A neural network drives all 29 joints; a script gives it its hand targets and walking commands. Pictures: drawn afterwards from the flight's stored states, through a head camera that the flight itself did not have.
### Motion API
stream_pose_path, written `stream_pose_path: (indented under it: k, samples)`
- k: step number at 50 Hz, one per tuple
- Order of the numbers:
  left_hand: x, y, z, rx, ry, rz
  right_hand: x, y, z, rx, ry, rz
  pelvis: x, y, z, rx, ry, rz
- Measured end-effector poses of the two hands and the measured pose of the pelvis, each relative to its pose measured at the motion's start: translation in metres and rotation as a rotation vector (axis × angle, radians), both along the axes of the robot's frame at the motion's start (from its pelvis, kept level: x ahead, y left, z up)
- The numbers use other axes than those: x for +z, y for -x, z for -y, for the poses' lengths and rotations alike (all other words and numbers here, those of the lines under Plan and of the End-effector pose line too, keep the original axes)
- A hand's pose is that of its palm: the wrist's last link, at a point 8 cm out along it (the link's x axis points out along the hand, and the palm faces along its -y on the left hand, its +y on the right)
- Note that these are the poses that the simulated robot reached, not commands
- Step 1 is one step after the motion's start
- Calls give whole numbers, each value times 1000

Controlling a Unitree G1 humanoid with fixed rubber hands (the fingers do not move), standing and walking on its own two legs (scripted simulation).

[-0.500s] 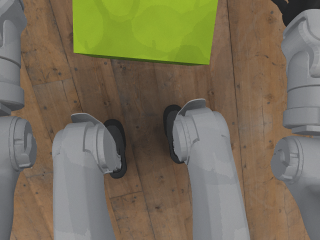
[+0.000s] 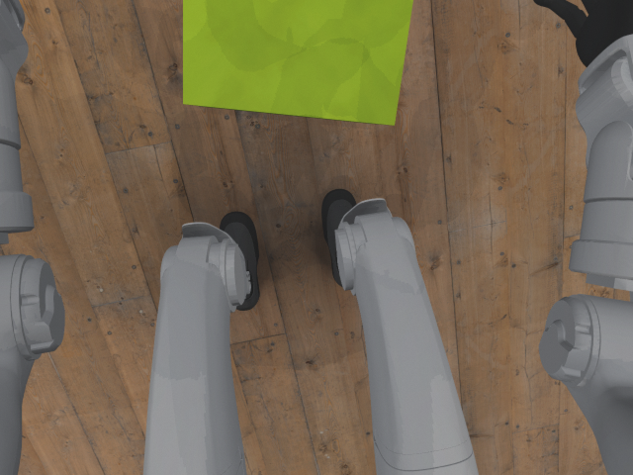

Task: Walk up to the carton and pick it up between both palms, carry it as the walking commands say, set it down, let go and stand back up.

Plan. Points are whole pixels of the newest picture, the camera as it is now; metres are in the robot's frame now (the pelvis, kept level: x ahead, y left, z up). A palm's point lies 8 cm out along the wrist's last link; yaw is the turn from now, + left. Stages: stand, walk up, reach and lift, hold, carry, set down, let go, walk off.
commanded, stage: set down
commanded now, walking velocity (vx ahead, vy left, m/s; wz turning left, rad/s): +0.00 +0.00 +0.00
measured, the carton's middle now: (296, 39) +0.53 -0.05 -0.46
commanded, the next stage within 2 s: let go in 0.50 s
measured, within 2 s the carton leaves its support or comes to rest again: neither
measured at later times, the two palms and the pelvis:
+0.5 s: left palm out of the picture +0.55 +0.19 +0.01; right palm out of the picture +0.45 -0.30 +0.01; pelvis +0.02 +0.00 +0.09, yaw +0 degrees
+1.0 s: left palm out of the picture +0.47 +0.19 +0.06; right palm out of the picture +0.41 -0.30 +0.09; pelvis +0.12 -0.03 +0.17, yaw +1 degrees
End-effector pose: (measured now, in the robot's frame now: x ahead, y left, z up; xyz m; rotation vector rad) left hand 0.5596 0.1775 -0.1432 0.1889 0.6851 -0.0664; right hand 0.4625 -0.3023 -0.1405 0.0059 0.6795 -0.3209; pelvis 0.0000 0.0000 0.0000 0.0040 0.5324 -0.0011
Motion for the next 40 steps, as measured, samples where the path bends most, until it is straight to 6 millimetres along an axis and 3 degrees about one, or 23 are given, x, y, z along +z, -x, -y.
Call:
stream_pose_path:
  k: [10,17,25,31,40]
  samples:
    - [76,-12,9,-16,12,30,77,2,3,-13,-10,35,46,-6,-6,-2,2,74]
    - [114,0,-5,19,8,6,114,14,4,-24,-1,3,79,-9,-7,-7,-7,69]
    - [151,7,-13,52,8,-19,149,8,-1,-42,-21,4,92,-22,-5,0,-2,-83]
    - [161,17,-9,64,-16,-20,151,18,-6,27,-12,-63,106,-35,2,3,-2,-110]
    - [162,81,-10,115,-81,-121,169,50,-3,179,30,-179,142,-76,15,-8,-27,-64]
